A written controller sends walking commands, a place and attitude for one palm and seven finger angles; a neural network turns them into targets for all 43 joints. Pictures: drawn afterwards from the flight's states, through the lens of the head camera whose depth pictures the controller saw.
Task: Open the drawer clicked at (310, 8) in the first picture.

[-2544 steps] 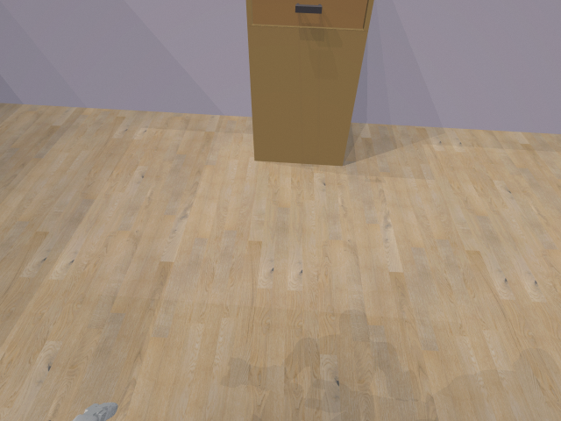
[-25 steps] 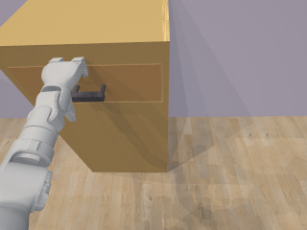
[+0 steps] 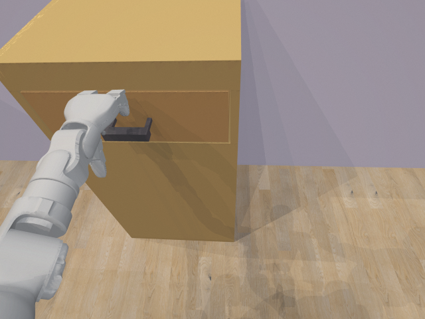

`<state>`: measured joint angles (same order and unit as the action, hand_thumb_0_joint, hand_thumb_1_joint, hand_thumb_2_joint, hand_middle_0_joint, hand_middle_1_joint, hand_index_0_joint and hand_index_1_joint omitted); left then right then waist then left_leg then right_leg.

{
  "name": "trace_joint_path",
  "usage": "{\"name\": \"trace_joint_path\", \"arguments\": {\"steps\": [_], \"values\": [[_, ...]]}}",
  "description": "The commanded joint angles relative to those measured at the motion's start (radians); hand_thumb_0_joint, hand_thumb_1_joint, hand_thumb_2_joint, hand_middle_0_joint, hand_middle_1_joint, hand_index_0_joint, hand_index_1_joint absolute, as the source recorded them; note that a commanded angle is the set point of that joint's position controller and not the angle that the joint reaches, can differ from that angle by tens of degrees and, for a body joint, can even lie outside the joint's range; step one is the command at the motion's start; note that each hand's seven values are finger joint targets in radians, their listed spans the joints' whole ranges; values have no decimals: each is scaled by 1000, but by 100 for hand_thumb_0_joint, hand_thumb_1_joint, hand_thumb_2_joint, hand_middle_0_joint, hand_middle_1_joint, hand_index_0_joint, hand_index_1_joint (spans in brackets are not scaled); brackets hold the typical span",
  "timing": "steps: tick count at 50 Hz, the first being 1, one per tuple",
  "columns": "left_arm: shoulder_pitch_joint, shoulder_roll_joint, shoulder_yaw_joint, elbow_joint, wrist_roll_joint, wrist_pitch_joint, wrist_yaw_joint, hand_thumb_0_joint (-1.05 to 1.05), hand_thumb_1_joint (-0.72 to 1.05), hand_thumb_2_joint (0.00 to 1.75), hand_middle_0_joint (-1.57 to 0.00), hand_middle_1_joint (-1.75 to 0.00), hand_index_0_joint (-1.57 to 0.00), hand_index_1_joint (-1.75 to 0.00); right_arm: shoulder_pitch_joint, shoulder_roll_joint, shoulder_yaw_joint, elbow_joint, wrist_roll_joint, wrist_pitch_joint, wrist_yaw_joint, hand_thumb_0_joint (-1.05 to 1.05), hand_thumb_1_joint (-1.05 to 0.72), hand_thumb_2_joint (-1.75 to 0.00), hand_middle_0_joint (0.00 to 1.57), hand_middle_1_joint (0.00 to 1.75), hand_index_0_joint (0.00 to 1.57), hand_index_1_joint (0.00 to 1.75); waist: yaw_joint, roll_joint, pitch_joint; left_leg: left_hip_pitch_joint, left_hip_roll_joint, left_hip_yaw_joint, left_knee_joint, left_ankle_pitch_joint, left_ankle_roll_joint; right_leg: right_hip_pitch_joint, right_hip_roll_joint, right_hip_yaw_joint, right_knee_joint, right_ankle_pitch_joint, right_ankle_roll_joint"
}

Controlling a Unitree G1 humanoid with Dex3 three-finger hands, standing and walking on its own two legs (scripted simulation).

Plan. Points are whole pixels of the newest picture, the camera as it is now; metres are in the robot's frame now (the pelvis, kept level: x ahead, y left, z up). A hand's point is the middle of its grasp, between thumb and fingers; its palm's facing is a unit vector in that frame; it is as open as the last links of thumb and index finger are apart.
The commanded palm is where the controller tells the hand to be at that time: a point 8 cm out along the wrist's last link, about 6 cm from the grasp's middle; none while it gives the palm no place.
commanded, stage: move the hooked fingers above the handle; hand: left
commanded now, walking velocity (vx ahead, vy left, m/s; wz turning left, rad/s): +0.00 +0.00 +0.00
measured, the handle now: (128, 127) +0.51 +0.22 +0.05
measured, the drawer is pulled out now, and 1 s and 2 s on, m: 0.00 0.00 0.00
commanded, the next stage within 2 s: lower the fingers behind the handle in 1.78 s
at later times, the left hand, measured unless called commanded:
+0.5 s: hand (92, 134) +0.43 +0.25 +0.11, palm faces -0.13 +0.03 -0.99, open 13.8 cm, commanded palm +0.43 +0.23 +0.16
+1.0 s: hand (101, 129) +0.44 +0.24 +0.11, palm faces -0.10 +0.01 -0.99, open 13.7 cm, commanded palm +0.42 +0.24 +0.16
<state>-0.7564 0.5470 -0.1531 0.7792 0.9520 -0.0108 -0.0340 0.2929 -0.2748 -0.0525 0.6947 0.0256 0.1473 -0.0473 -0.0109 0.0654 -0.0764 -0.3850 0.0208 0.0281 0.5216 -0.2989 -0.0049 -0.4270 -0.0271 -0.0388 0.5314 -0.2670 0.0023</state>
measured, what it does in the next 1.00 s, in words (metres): stands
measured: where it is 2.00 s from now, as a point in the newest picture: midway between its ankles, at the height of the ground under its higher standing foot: outside the picture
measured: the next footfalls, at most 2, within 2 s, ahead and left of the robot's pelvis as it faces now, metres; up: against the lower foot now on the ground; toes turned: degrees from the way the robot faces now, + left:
none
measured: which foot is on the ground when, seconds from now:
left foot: down 0.00-1.00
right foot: down 0.00-1.00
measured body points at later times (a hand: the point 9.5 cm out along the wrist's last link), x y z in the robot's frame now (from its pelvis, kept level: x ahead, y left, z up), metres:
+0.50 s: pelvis -0.01 +0.00 +0.00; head +0.03 -0.03 +0.45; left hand +0.44 +0.25 +0.16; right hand +0.07 -0.26 -0.14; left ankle -0.03 +0.12 -0.73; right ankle -0.01 -0.12 -0.73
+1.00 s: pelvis -0.01 +0.00 +0.00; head +0.03 -0.03 +0.45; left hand +0.44 +0.24 +0.17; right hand +0.06 -0.25 -0.14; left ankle -0.03 +0.12 -0.73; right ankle -0.01 -0.12 -0.73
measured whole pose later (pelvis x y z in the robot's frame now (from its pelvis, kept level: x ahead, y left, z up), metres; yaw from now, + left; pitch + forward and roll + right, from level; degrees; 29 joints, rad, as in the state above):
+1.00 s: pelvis -0.01 +0.00 +0.00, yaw -3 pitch +9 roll +1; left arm -0.78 0.55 -0.05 0.92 1.00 0.02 0.03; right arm 0.26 -0.24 0.00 0.68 0.04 0.16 -0.06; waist -0.05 0.07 -0.07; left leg -0.37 0.02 0.08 0.49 -0.27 0.00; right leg -0.44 -0.02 0.01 0.52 -0.23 0.01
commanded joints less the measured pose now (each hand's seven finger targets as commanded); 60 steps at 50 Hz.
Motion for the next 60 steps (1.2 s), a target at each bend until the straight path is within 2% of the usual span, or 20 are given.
{"name": "trace_joint_path", "arguments": {"steps": [1,6,9,11,13,17,20,22,25,27,31,34,37,41,44,46,48,54,56,60], "values": [[-444,137,76,-335,-32,-152,-10,0,-50,30,-30,-120,-30,-120,-15,-129,-40,-123,-6,-28,-21,0,-90,-90,20,30,20,30,-43,-74,-317,161,-55,4,-6,367,47,171,37,22,-32,364,-31],[-481,414,369,-275,23,-196,179,0,-50,30,-30,-120,-30,-120,0,-116,-30,-98,-12,-29,-11,0,-90,-90,20,30,20,30,32,-9,-348,58,-54,-1,-3,415,24,215,41,18,19,360,-44],[-472,368,327,-232,72,-111,307,0,-50,30,-30,-120,-30,-120,-47,-96,-20,-94,-4,-48,-3,0,-90,-90,20,30,20,30,45,22,-365,36,-50,29,-11,411,10,231,42,20,23,369,-44],[-454,379,324,-174,93,-35,338,0,-50,30,-30,-120,-30,-120,-53,-104,-19,-85,-4,-55,4,0,-90,-90,20,30,20,30,54,-9,-442,43,-47,43,-17,430,7,296,41,24,23,402,-41],[-414,351,273,-79,106,46,306,0,-50,30,-30,-120,-30,-120,-54,-115,-19,-81,-1,-46,3,0,-90,-90,20,30,20,30,37,-42,-448,48,-39,56,-32,409,12,306,36,22,13,415,-31],[-418,362,252,-57,64,82,195,0,-50,30,-30,-120,-30,-120,-63,-136,-15,-102,11,-28,-20,0,-90,-90,20,30,20,30,11,-141,-422,54,-38,61,-63,340,37,339,24,29,-29,393,-12],[-382,277,176,-60,44,43,92,0,-50,30,-30,-120,-30,-120,-53,-145,-18,-123,17,-28,-37,0,-90,-90,20,30,20,30,-24,-166,-344,68,-38,56,-67,288,52,286,22,25,-53,356,-9],[-403,130,54,-119,24,-19,27,0,-50,30,-30,-120,-30,-120,-37,-138,-26,-130,16,-39,-36,0,-90,-90,20,30,20,30,-57,-158,-264,107,-35,43,-61,246,56,188,25,24,-79,282,-10],[-478,94,15,-252,6,-131,-16,0,-50,30,-30,-120,-30,-120,-15,-129,-34,-128,0,-50,-39,0,-90,-90,20,30,20,30,-72,-59,-255,165,-44,21,-35,240,54,109,32,31,-71,235,-23],[-542,89,19,-326,-16,-196,-7,0,-50,30,-30,-120,-30,-120,2,-122,-40,-121,-4,-59,-36,0,-90,-90,20,30,20,30,-77,-12,-280,191,-48,4,-15,265,49,83,35,31,-56,226,-29],[-569,280,218,-324,-5,-245,114,0,-50,30,-30,-120,-30,-120,32,-130,-47,-93,-11,-57,-25,0,-90,-90,20,30,20,30,-29,30,-361,165,-52,-15,8,355,24,110,46,18,-8,266,-44],[-551,380,329,-236,36,-188,248,0,-50,30,-30,-120,-30,-120,16,-116,-34,-77,-11,-60,-9,0,-90,-90,20,30,20,30,5,15,-380,75,-53,-3,4,369,17,160,45,16,16,301,-42],[-502,373,308,-155,78,-72,331,0,-50,30,-30,-120,-30,-120,-30,-110,-22,-76,-8,-61,4,0,-90,-90,20,30,20,30,39,34,-421,41,-50,27,-12,392,6,234,41,20,22,346,-42],[-382,325,248,9,99,82,256,0,-50,30,-30,-120,-30,-120,-35,-136,-27,-80,-3,-42,13,0,-90,-90,20,30,20,30,27,-55,-450,44,-36,51,-33,407,15,296,39,16,3,398,-31],[-361,339,233,11,57,96,159,0,-50,30,-30,-120,-30,-120,-53,-147,-14,-106,12,-18,-8,0,-90,-90,20,30,20,30,16,-177,-357,16,-33,60,-69,310,34,308,28,19,-37,351,-15],[-365,350,232,23,51,75,109,0,-50,30,-30,-120,-30,-120,-65,-153,-7,-124,18,-15,-28,0,-90,-90,20,30,20,30,5,-229,-296,-1,-37,58,-82,244,45,298,23,26,-63,292,-10],[-371,304,192,3,54,18,61,0,-50,30,-30,-120,-30,-120,-44,-152,-9,-133,20,-23,-40,0,-90,-90,20,30,20,30,-16,-209,-245,8,-37,51,-81,199,52,239,23,25,-71,246,-10],[-532,176,98,-276,25,-212,39,0,-50,30,-30,-120,-30,-120,17,-122,-42,-129,-3,-58,-41,0,-90,-90,20,30,20,30,-64,-10,-313,157,-46,15,-14,246,50,104,36,39,-48,226,-26],[-591,206,130,-306,8,-247,78,0,-50,30,-30,-120,-30,-120,39,-126,-49,-109,-6,-65,-37,0,-90,-90,20,30,20,30,-76,4,-321,165,-46,0,3,266,44,80,41,35,-42,219,-31],[-602,317,241,-218,26,-209,203,0,-50,30,-30,-120,-30,-120,47,-126,-42,-77,-5,-70,-25,0,-90,-90,20,30,20,30,-49,17,-359,97,-54,-2,11,272,31,97,44,28,-11,224,-34]]}}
